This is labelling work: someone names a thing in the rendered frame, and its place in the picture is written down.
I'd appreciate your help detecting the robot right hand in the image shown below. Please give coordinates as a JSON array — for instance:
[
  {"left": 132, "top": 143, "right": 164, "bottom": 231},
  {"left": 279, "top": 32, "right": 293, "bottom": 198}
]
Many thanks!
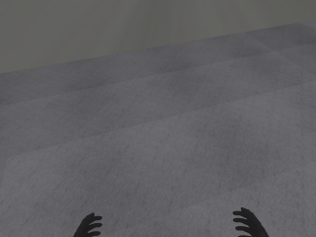
[{"left": 232, "top": 207, "right": 269, "bottom": 237}]

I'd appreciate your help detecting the robot left hand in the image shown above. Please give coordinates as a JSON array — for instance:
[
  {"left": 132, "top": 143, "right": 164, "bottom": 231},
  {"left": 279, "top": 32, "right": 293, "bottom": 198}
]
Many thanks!
[{"left": 73, "top": 212, "right": 103, "bottom": 237}]

